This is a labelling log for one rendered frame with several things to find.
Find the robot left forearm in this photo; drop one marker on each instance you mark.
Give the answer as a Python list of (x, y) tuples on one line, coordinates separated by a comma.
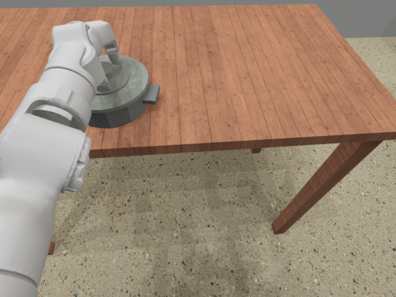
[(68, 84)]

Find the left robot upper arm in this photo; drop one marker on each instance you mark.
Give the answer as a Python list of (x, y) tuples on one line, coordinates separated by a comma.
[(42, 159)]

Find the lid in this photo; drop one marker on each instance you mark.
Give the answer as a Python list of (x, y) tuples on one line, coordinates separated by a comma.
[(128, 85)]

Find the left robot hand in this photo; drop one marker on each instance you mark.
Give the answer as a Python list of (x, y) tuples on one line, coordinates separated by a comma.
[(110, 46)]

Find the pot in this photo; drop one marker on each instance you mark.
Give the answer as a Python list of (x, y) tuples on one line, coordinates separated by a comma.
[(128, 114)]

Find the table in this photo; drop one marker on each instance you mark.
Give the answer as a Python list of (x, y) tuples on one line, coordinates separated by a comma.
[(231, 77)]

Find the knob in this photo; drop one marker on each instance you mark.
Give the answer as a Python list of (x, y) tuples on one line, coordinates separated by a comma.
[(108, 69)]

